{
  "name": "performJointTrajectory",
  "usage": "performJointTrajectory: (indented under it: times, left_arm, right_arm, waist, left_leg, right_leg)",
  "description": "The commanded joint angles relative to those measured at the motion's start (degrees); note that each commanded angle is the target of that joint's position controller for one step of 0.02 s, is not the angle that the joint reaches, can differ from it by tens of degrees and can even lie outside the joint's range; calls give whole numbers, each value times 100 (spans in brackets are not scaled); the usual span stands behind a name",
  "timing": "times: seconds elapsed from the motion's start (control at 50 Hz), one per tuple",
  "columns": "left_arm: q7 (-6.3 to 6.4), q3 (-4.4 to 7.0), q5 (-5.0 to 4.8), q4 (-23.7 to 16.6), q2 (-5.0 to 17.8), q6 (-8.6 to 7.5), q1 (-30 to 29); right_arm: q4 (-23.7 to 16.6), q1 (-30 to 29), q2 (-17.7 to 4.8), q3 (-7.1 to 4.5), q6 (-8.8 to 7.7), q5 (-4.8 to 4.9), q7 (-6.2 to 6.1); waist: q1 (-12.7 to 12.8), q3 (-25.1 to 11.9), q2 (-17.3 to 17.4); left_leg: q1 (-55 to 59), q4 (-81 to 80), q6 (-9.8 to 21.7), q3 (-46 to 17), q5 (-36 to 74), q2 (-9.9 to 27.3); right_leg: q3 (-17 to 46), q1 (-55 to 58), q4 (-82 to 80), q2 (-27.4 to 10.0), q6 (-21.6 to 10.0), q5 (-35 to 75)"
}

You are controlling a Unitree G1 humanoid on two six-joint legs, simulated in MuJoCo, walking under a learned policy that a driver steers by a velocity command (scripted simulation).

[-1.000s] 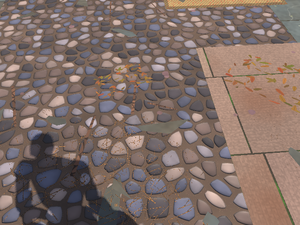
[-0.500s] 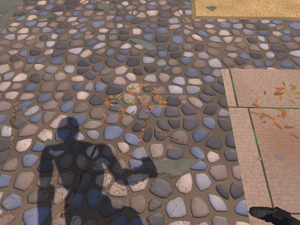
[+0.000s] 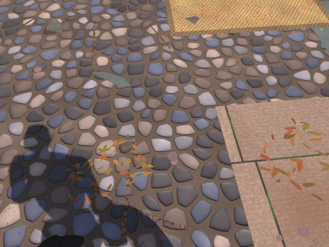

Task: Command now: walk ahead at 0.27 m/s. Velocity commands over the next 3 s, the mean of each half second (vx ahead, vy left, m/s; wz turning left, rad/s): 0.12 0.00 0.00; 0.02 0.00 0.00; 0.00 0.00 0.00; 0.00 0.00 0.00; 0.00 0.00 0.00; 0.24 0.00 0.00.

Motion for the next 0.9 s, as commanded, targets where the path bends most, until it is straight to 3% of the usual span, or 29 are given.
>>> performJointTrajectory:
  times: [0.02,0.04,0.06,0.08,0.1,0.12,0.14,0.16,0.2,0.24,0.28,0.32,0.38,0.4,0.42,0.44,0.46,0.5,0.56,0.66,0.9]
  left_arm:
    - [-59,191,50,-137,673,-26,375]
    - [-60,261,80,48,789,-37,858]
    - [-52,341,116,293,931,-57,1482]
    - [-37,390,194,322,1267,-69,1707]
    - [-42,249,297,272,1094,-15,1626]
    - [-109,158,150,258,664,49,1669]
    - [-121,143,20,158,608,110,1239]
    - [-95,104,-19,101,525,175,833]
    - [-20,86,134,81,535,224,398]
    - [22,116,218,131,558,266,334]
    - [85,132,172,201,555,280,450]
    - [143,158,89,241,624,338,469]
    - [199,140,-15,321,529,443,466]
    - [199,114,-1,395,427,450,602]
    - [200,148,6,394,464,460,717]
    - [230,170,5,393,465,466,696]
    - [248,166,10,414,405,463,707]
    - [262,163,38,523,307,480,869]
    - [240,184,30,636,348,493,899]
    - [211,187,-4,766,323,486,823]
    - [290,215,-54,1108,356,621,765]
  right_arm:
    - [-247,-303,-1026,-227,56,11,-127]
    - [-269,-445,-1040,-240,129,-15,-138]
    - [-290,-455,-949,-220,197,-38,-136]
    - [-339,-8,-711,-144,223,-151,-115]
    - [-31,1323,53,86,236,-99,-22]
    - [135,1503,-329,45,260,17,38]
    - [-7,838,-705,-56,339,84,33]
    - [-192,33,-859,-122,444,61,-52]
    - [-338,-349,-791,-159,661,-33,-193]
    - [-256,-233,-579,-129,732,-52,-274]
    - [-189,-273,-474,-101,744,-59,-314]
    - [-127,-337,-515,-117,772,-56,-298]
    - [-26,-389,-493,-127,786,-182,-234]
    - [-65,-452,-566,-123,772,-248,-230]
    - [-91,-555,-862,-177,747,-211,-245]
    - [-11,-598,-850,-187,690,-151,-236]
    - [9,-708,-673,-140,610,-149,-233]
    - [16,-926,-570,-111,480,-146,-223]
    - [101,-724,-568,-107,395,-93,-228]
    - [232,-462,-562,-99,380,-65,-226]
    - [393,-386,-400,-63,475,-64,-210]
  waist:
    - [519,-403,689]
    - [772,-573,634]
    - [1022,-824,427]
    - [852,-1355,-382]
    - [320,-2248,-1687]
    - [450,-2754,-1173]
    - [494,-2185,-488]
    - [541,-1522,100]
    - [335,-1017,-134]
    - [227,-977,-420]
    - [267,-1165,-421]
    - [275,-1209,-399]
    - [174,-772,-329]
    - [205,-550,-176]
    - [403,-268,217]
    - [463,-111,612]
    - [531,-102,812]
    - [660,-136,988]
    - [565,-148,538]
    - [448,-423,320]
    - [443,-360,296]
  left_leg:
    - [-518,182,540,-458,3106,1403]
    - [-357,729,418,-434,3429,1348]
    - [-345,1658,236,-297,3394,1058]
    - [-1012,3158,-13,-85,1767,559]
    - [-2340,5172,-365,-337,-2157,12]
    - [-2478,5651,-376,-1026,-2406,150]
    - [-2756,5761,-416,-969,-2161,399]
    - [-2864,5478,-457,-750,-1806,559]
    - [-2397,4734,-461,-757,-1214,855]
    - [-1841,3761,-432,-559,-1176,791]
    - [-1523,3018,-418,-489,-999,752]
    - [-1188,2444,-370,-415,-350,721]
    - [-615,1449,-141,-211,388,618]
    - [-639,1086,-7,-452,336,854]
    - [-1134,865,146,-640,-357,1045]
    - [-1886,590,197,-737,-1168,1021]
    - [-2254,342,124,-784,-1352,1029]
    - [-2414,219,-63,-768,-1074,1010]
    - [-2052,445,-137,-647,-458,913]
    - [-1622,720,-85,-554,506,856]
    - [-1365,761,-104,-413,1034,738]
  right_leg:
    - [-20,1655,-437,246,-131,342]
    - [-65,2030,-493,348,-200,211]
    - [-152,2649,-605,373,-259,683]
    - [437,3770,-190,-394,-544,3300]
    - [2234,5217,-75,-1797,-1752,4604]
    - [2842,5114,-449,-1758,-1900,3299]
    - [2554,4441,-682,-1603,-1739,1709]
    - [2191,3532,-1020,-1315,-1468,427]
    - [1835,2233,-1461,-1049,-1210,-794]
    - [1303,1789,-1646,-709,-1043,-1029]
    - [1157,1864,-1683,-687,-1082,-1199]
    - [1145,1768,-1844,-681,-1032,-2318]
    - [941,1155,-2004,-384,-569,-4246]
    - [839,1047,-1918,-253,-333,-4503]
    - [534,1174,-1717,39,-154,-4275]
    - [191,1729,-1395,276,-53,-3689]
    - [113,2229,-1110,297,-52,-3147]
    - [28,2678,-847,305,-131,-2490]
    - [74,2567,-841,244,-260,-2246]
    - [32,2764,-615,232,-252,-1178]
    - [43,2921,-458,204,-231,-747]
